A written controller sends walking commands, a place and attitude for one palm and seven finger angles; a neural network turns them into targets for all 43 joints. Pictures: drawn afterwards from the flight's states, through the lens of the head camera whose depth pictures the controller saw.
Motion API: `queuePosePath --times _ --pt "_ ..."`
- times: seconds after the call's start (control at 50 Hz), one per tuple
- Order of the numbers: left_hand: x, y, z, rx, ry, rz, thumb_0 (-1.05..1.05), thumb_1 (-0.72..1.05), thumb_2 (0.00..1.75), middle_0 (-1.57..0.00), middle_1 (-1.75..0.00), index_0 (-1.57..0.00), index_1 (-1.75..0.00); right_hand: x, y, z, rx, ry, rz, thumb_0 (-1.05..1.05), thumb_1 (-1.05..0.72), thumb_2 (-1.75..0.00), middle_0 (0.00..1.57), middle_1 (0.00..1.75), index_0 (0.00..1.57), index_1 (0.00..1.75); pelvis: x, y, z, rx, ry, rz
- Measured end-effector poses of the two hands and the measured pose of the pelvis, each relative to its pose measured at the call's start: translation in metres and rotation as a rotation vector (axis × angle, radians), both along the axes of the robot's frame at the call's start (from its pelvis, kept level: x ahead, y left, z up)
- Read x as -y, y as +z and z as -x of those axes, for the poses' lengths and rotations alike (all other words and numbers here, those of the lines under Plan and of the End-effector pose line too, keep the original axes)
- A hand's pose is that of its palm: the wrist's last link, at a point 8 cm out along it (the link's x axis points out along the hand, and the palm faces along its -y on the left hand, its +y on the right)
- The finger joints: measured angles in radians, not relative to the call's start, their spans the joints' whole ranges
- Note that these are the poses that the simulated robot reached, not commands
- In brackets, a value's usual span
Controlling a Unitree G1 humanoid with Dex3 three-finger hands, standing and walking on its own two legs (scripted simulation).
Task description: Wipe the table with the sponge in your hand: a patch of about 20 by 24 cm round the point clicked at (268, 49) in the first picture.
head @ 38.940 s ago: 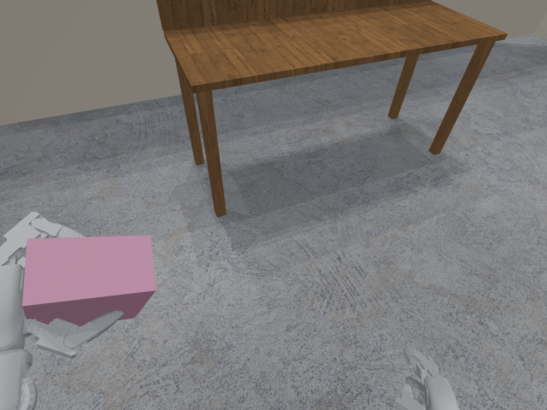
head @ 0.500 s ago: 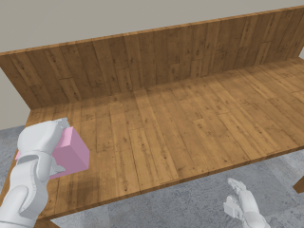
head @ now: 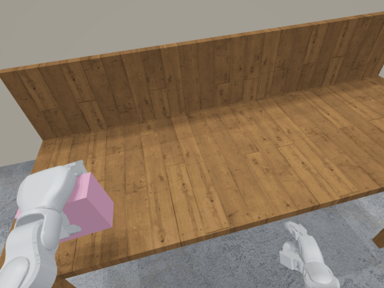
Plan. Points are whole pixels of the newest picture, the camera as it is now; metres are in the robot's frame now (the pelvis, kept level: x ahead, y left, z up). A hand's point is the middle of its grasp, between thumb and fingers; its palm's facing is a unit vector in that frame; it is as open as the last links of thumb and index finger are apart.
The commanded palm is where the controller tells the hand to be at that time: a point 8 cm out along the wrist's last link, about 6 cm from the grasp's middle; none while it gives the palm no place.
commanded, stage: bring the sponge back beside the body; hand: left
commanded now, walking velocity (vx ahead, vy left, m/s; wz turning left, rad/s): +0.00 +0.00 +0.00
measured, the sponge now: (75, 213) +0.21 +0.29 +0.07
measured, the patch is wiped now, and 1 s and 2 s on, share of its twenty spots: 0.95 0.95 0.95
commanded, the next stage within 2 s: step back with the hand held close in 0.74 s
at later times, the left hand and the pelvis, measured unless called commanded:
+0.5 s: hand (61, 220) +0.18 +0.28 +0.11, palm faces +0.07 -0.12 -0.99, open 10.4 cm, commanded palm +0.14 +0.27 +0.18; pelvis -0.01 -0.01 +0.00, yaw +0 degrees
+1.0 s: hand (81, 208) +0.19 +0.24 +0.13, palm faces +0.29 -0.79 -0.53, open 10.4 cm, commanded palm +0.14 +0.27 +0.17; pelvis -0.01 -0.01 -0.01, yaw +2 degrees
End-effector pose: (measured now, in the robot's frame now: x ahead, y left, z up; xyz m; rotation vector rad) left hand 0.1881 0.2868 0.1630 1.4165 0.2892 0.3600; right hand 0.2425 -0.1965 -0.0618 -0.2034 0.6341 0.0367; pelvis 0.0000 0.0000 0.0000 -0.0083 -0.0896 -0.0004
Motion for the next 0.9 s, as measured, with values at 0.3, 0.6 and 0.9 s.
queuePosePath --times 0.3,0.6,0.9 --pt "0.009 0.002 0.023 0.013 -0.014 -0.001 -0.01 -0.51 1.02 -0.69 -1.29 -0.70 -1.31 -0.004 0.003 0.004 0.023 0.014 -0.017 0.02 -0.91 -0.90 0.20 0.30 0.18 0.30 0.002 -0.001 0.006 0.013 -0.002 0.000" --pt "0.013 -0.001 0.037 0.012 -0.009 0.003 -0.01 -0.51 1.02 -0.69 -1.29 -0.71 -1.31 -0.002 0.007 0.005 0.054 0.026 -0.015 0.02 -0.91 -0.90 0.20 0.30 0.19 0.30 0.008 -0.001 0.011 0.025 0.001 0.001" --pt "0.012 -0.005 0.033 0.062 -0.021 0.189 -0.01 -0.52 1.02 -0.69 -1.29 -0.71 -1.31 0.003 0.012 0.006 0.074 0.015 -0.008 0.02 -0.91 -0.90 0.20 0.30 0.20 0.30 0.009 -0.002 0.013 0.015 0.004 0.004"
